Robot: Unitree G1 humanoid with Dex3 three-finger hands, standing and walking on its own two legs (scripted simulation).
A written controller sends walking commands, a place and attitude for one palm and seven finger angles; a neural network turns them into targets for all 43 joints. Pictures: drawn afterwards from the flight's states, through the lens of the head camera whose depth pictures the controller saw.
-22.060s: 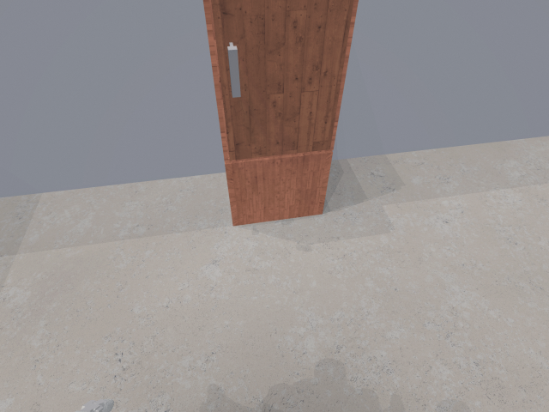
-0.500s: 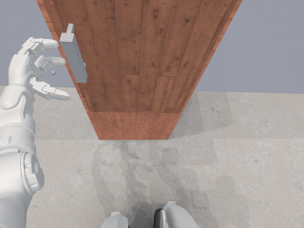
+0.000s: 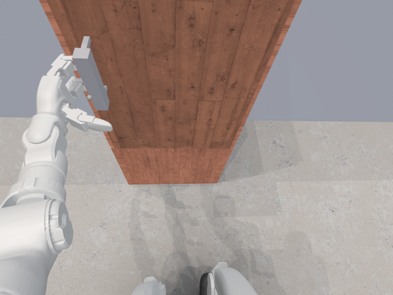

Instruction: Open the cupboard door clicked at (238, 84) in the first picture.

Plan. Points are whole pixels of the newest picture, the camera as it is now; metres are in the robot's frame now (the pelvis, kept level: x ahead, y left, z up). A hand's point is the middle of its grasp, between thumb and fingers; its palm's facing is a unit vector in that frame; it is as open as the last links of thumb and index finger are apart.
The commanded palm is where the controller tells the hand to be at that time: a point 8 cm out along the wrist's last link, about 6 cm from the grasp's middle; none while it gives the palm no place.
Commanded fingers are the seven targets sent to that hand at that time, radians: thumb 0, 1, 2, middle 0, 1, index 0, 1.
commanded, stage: slide the fingers in behind the handle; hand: left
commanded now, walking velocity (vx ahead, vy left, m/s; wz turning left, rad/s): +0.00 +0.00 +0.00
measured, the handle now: (95, 75) +0.55 +0.18 +0.07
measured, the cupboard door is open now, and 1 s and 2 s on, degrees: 0 0 7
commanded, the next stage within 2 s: close the thumb around the handle in 0.76 s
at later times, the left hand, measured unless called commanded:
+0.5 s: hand (100, 97) +0.48 +0.16 +0.08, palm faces -0.03 -1.00 +0.00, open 14.1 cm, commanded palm +0.46 +0.21 +0.07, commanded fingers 0.00 -0.50 0.30 -0.30 -1.20 -0.30 -1.20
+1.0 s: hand (101, 96) +0.49 +0.16 +0.07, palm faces -0.04 -1.00 -0.01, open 13.6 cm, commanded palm +0.47 +0.20 +0.07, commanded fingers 0.00 -0.05 0.49 -0.33 -1.25 -0.33 -1.25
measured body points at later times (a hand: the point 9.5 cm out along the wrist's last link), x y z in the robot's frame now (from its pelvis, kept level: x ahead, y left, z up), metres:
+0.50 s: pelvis +0.00 -0.01 +0.00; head +0.11 +0.00 +0.44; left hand +0.48 +0.21 +0.08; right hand +0.02 -0.28 -0.11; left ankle -0.03 +0.07 -0.68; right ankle +0.03 -0.11 -0.68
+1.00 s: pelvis +0.00 -0.01 +0.00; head +0.12 +0.00 +0.43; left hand +0.49 +0.21 +0.08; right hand +0.01 -0.27 -0.11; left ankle -0.03 +0.07 -0.68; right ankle +0.03 -0.11 -0.68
